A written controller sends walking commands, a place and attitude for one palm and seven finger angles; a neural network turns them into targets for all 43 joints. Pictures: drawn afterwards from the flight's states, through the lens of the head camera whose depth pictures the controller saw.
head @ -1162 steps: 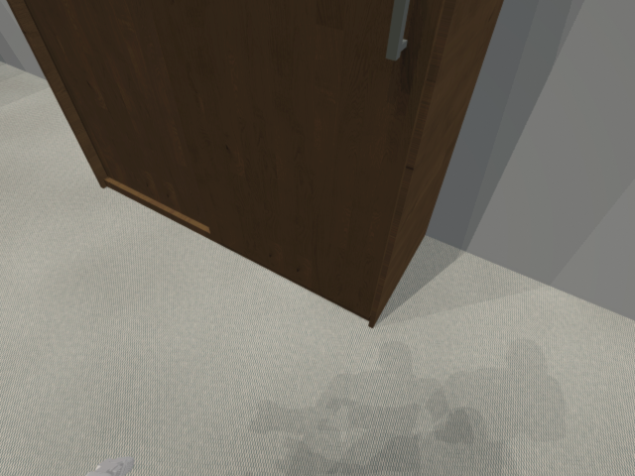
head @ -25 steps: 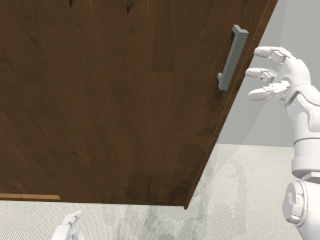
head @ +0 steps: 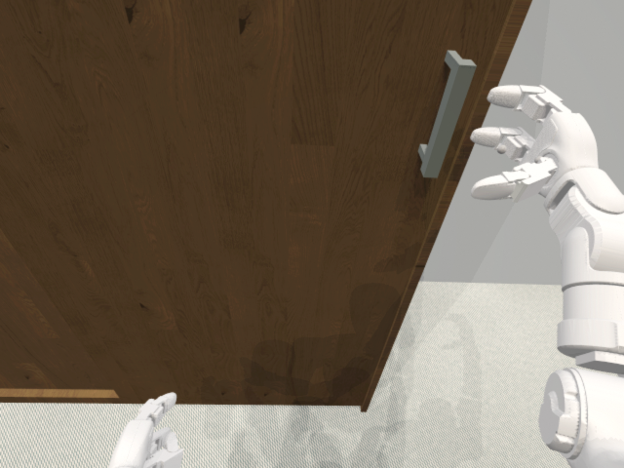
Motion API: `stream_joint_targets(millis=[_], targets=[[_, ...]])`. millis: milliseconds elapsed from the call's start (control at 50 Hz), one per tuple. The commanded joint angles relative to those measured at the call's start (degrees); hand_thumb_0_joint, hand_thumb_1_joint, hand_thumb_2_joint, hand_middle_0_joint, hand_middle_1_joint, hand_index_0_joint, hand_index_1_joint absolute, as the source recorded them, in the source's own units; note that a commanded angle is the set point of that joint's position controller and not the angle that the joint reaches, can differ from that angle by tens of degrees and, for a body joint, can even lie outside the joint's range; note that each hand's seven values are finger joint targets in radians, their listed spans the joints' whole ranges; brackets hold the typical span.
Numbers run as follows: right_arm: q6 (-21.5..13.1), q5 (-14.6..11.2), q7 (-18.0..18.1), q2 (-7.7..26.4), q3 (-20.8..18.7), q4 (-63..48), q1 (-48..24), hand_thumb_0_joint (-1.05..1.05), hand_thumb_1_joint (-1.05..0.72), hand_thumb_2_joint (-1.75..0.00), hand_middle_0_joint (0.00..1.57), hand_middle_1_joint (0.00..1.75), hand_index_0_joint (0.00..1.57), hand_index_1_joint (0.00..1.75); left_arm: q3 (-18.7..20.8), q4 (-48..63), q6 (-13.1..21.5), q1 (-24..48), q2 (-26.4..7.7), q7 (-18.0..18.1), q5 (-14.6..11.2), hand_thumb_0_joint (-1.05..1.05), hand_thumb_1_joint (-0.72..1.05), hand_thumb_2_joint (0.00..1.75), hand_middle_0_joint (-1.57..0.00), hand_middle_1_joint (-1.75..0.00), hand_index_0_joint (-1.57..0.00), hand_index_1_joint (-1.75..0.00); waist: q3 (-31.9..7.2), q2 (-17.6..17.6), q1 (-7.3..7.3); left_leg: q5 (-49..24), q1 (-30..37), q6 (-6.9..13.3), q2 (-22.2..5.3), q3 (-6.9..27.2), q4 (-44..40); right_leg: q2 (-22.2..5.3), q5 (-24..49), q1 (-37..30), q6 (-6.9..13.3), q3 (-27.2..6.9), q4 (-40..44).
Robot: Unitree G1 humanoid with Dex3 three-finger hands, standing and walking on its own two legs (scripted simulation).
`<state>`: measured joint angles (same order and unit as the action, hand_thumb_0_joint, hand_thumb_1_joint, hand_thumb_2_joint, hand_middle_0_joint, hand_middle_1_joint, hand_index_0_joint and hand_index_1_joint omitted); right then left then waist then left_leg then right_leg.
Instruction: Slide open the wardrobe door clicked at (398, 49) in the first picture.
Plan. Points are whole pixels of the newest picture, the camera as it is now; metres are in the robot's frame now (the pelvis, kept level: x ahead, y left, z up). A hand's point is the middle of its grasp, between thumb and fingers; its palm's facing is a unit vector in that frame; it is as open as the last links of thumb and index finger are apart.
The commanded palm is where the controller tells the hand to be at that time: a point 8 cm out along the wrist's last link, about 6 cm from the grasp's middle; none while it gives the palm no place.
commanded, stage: move the hooked fingers beside the handle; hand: right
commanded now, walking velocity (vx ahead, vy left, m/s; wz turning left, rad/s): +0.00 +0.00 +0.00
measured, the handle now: (440, 116) +0.48 -0.12 +0.26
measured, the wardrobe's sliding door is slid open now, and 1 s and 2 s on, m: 0.00 0.00 0.00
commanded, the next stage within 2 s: feel for the door with the fingertips in 1.06 s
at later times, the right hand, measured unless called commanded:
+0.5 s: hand (506, 139) +0.42 -0.18 +0.27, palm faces -0.03 +1.00 -0.02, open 14.0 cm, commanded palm +0.39 -0.24 +0.27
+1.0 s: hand (499, 151) +0.42 -0.18 +0.26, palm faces -0.03 +1.00 -0.02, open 14.0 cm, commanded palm +0.39 -0.23 +0.27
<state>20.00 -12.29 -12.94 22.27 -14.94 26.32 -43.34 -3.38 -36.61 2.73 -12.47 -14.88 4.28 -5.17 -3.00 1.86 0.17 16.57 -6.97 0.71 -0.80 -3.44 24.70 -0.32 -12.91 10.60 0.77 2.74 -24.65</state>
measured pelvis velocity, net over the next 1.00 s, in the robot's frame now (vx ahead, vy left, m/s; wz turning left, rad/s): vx -0.01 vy -0.01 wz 0.00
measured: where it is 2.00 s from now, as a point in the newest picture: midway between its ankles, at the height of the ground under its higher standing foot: outside the picture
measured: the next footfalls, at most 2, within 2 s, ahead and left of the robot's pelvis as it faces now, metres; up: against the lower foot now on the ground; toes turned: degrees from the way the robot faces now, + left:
none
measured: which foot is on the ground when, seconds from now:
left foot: down 0.00-1.00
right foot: down 0.00-1.00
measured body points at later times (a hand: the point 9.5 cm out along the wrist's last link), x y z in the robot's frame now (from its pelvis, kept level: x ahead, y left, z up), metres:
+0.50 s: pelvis +0.00 +0.00 +0.00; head -0.03 +0.01 +0.45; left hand +0.13 +0.25 -0.10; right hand +0.41 -0.23 +0.27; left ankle -0.04 +0.11 -0.74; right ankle +0.00 -0.11 -0.74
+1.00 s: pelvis -0.01 -0.01 +0.00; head -0.02 +0.01 +0.45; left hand +0.15 +0.24 -0.09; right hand +0.41 -0.23 +0.26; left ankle -0.04 +0.11 -0.74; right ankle +0.00 -0.11 -0.74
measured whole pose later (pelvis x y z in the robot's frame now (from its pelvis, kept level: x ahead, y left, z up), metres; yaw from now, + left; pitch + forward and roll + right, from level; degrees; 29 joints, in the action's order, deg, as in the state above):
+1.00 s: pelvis -0.01 -0.01 +0.00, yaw +0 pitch +0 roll +0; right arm 21.0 -11.4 -12.3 23.7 -14.0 33.2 -47.4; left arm -3.2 -36.4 2.8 -12.4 -15.1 4.5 -5.3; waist -2.9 2.3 0.9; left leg 15.5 -8.3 0.4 -0.9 -3.4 24.1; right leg -0.2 -12.2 12.2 1.2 2.7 -24.6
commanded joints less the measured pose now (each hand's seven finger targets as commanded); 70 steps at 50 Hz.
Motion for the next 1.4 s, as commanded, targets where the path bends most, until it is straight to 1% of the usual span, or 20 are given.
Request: stream_joint_targets(millis=[0,140,200,280,340,380,500,580,660,720,820,840,880,960,1040,1120,1160,1240,1340,1380], targets=[[-2.8,0.5,0.8,15.9,-3.6,-8.5,-33.2,0.0,0.5,-0.3,0.3,1.2,0.3,1.2,2.5,7.6,2.5,5.6,-7.1,1.1,-0.4,0.0,0.9,0.9,-0.2,-0.3,-0.2,-0.3,-13.2,1.1,0.93,-20.7,-3.2,0.8,0.4,1.9,-3.5,0.3,14.3,-10.0,2.4,-2.7,0.6],[-2.2,-0.9,-2.2,12.9,-0.8,-4.0,-29.5,0.0,0.5,-0.3,0.3,1.2,0.3,1.2,3.0,7.9,2.3,4.8,-7.7,1.0,-0.8,0.0,0.9,0.9,-0.2,-0.3,-0.2,-0.3,-13.4,-2.0,1.32,-21.0,-3.7,0.9,0.5,1.4,-3.5,0.2,14.6,-9.7,2.5,-3.3,0.1],[-4.0,-1.5,-2.5,13.6,-1.1,-6.2,-33.9,0.0,0.5,-0.3,0.3,1.2,0.3,1.2,2.9,8.0,2.9,4.7,-7.8,1.3,-0.8,0.0,0.9,0.9,-0.2,-0.3,-0.2,-0.3,-14.3,-3.3,1.75,-19.4,-4.1,0.8,0.7,1.5,-3.4,0.2,13.2,-10.2,2.6,-3.6,0.4],[-6.5,-0.7,-0.6,16.9,-4.1,-9.7,-36.9,0.0,0.5,-0.3,0.3,1.2,0.3,1.2,2.8,7.7,3.7,4.5,-7.5,1.2,-0.3,0.0,0.9,0.9,-0.2,-0.3,-0.2,-0.3,-17.1,0.4,0.99,-19.3,-2.9,1.1,0.7,1.7,-3.2,0.4,14.5,-11.9,2.5,-3.8,0.5],[-6.6,0.1,0.5,18.6,-5.8,-8.9,-33.8,0.0,0.5,-0.3,0.3,1.2,0.3,1.2,2.9,7.6,3.7,3.8,-7.6,0.9,-0.1,0.0,0.9,0.9,-0.2,-0.3,-0.2,-0.3,-17.3,0.3,0.2,-19.7,-1.8,1.0,0.7,1.6,-3.3,0.1,15.5,-11.3,2.4,-3.6,0.6],[-5.9,0.3,0.6,16.2,-4.2,-8.2,-33.5,0.0,0.5,-0.3,0.3,1.2,0.3,1.2,2.9,7.6,3.7,4.1,-7.5,0.8,-0.2,0.0,0.9,0.9,-0.2,-0.3,-0.2,-0.3,-16.1,1.1,0.39,-20.7,-2.0,1.2,0.7,1.5,-3.0,0.1,16.1,-11.1,2.3,-3.4,0.8],[-2.4,0.1,-1.0,17.9,-5.3,-1.0,-27.7,0.0,0.5,-0.3,0.3,1.2,0.3,1.2,3.2,7.8,2.4,3.3,-8.4,1.0,-0.7,0.0,0.9,0.9,-0.2,-0.3,-0.2,-0.3,-11.8,-4.4,0.51,-18.8,-3.1,0.5,0.7,1.7,-4.0,-0.1,12.2,-7.0,2.5,-2.8,1.4],[-4.9,-0.2,-1.6,15.7,-3.1,-9.9,-31.0,0.0,0.5,-0.3,0.3,1.2,0.3,1.2,3.2,9.3,3.1,4.4,-7.8,0.9,-0.5,0.0,0.9,0.9,-0.2,-0.3,-0.2,-0.3,-16.1,0.2,0.58,-20.8,-2.4,1.0,0.7,1.7,-3.3,0.0,15.7,-11.0,2.5,-3.1,0.8],[-6.8,-1.2,-1.6,17.3,-5.2,-15.8,-32.7,0.0,0.5,-0.3,0.3,1.2,0.3,1.2,3.0,9.1,3.9,4.7,-7.6,0.9,-0.3,0.0,0.9,0.9,-0.2,-0.3,-0.2,-0.3,-18.8,0.0,0.62,-23.1,-1.3,1.0,1.1,1.6,-3.2,0.0,18.4,-13.7,2.6,-3.3,0.2],[-4.9,-1.3,-1.5,12.9,-1.5,-13.0,-34.0,0.0,0.5,-0.3,0.3,1.2,0.3,1.2,2.8,7.9,4.1,5.0,-7.3,1.0,-0.6,0.0,0.9,0.9,-0.2,-0.3,-0.2,-0.3,-14.6,1.5,1.58,-19.1,-4.9,1.0,1.2,1.1,-3.7,-0.1,15.1,-13.0,2.1,-3.7,0.7],[0.2,-0.4,0.1,12.0,-1.0,-2.4,-29.9,0.0,0.5,-0.3,0.3,1.2,0.3,1.2,2.8,6.5,2.9,4.4,-7.8,1.1,-0.8,0.0,0.9,0.9,-0.2,-0.3,-0.2,-0.3,-9.1,-1.0,1.42,-14.4,-7.3,0.9,1.0,1.1,-4.6,-0.1,10.3,-8.1,1.9,-3.8,1.7],[0.2,-0.3,0.5,14.6,-3.2,-0.9,-28.8,0.0,0.5,-0.3,0.3,1.2,0.3,1.2,3.1,6.2,2.5,3.8,-8.2,1.1,-0.5,0.0,0.9,0.9,-0.2,-0.3,-0.2,-0.3,-9.8,-3.6,0.95,-14.6,-6.2,0.8,1.1,1.1,-4.9,-0.1,10.4,-7.7,2.1,-3.6,1.6],[-0.7,0.0,0.7,13.4,-1.4,-2.7,-33.2,0.0,0.5,-0.3,0.3,1.2,0.3,1.2,2.9,7.0,2.4,4.4,-7.8,1.1,-0.5,0.0,0.9,0.9,-0.2,-0.3,-0.2,-0.3,-11.5,-2.4,1.47,-15.3,-5.7,0.8,0.8,1.5,-4.4,0.1,10.8,-8.1,2.2,-3.5,1.5],[-5.9,0.1,1.2,16.8,-4.1,-9.8,-36.1,0.0,0.5,-0.3,0.3,1.2,0.3,1.2,2.8,8.4,2.8,4.5,-7.5,1.0,0.0,0.0,0.9,0.9,-0.2,-0.3,-0.2,-0.3,-18.9,-1.6,0.76,-20.1,-1.5,1.0,0.8,1.8,-3.3,0.0,15.8,-11.9,2.4,-3.7,0.9],[-7.6,-0.1,0.5,14.9,-2.6,-11.2,-36.8,0.0,0.5,-0.3,0.3,1.2,0.3,1.2,2.8,8.3,3.2,4.5,-7.1,1.0,0.0,0.0,0.9,0.9,-0.2,-0.3,-0.2,-0.3,-19.4,0.3,0.97,-21.6,-1.7,1.1,1.0,1.6,-3.2,-0.2,17.9,-14.0,2.3,-3.5,0.4],[-3.5,0.2,0.4,11.8,-1.0,-5.2,-32.9,0.0,0.5,-0.3,0.3,1.2,0.3,1.2,2.8,7.2,2.9,4.0,-7.4,0.8,-0.4,0.0,0.9,0.9,-0.2,-0.3,-0.2,-0.3,-13.6,1.4,1.05,-20.5,-4.2,1.2,1.1,1.3,-3.5,-0.2,16.1,-11.0,2.0,-3.4,0.9],[-1.7,-0.1,0.3,11.4,-1.2,-4.3,-29.5,0.0,0.5,-0.3,0.3,1.2,0.3,1.2,2.9,7.5,2.4,4.2,-7.6,0.5,-0.6,0.0,0.9,0.9,-0.2,-0.3,-0.2,-0.3,-12.9,-1.5,0.42,-21.0,-3.3,1.0,1.1,1.0,-3.6,-0.1,16.1,-9.3,2.1,-3.2,1.1],[-1.3,-0.8,1.0,10.2,-1.1,-10.0,-27.9,0.0,0.5,-0.3,0.3,1.2,0.3,1.2,3.3,8.7,2.1,5.3,-7.3,0.1,-0.4,0.0,0.9,0.9,-0.2,-0.3,-0.2,-0.3,-15.5,-3.3,-0.32,-22.5,-1.7,1.0,1.1,1.0,-3.0,-0.2,18.1,-10.4,2.2,-3.2,0.7],[-2.7,-1.0,3.3,8.2,0.3,-16.9,-32.9,0.0,0.5,-0.3,0.3,1.2,0.3,1.2,3.1,8.4,2.4,6.4,-6.7,0.2,-0.2,0.0,0.9,0.9,-0.2,-0.3,-0.2,-0.3,-15.8,-3.9,0.48,-20.2,-2.9,0.7,1.4,1.2,-3.5,-0.3,16.6,-12.4,2.5,-3.3,0.9],[-2.6,-0.5,4.7,8.5,-0.4,-17.6,-35.2,0.0,0.5,-0.3,0.3,1.2,0.3,1.2,2.9,7.8,2.5,6.4,-6.5,0.3,0.1,0.0,0.9,0.9,-0.2,-0.3,-0.2,-0.3,-16.5,-1.2,0.47,-19.8,-3.0,0.9,1.4,1.3,-3.3,-0.1,16.4,-13.0,2.3,-3.3,1.0]])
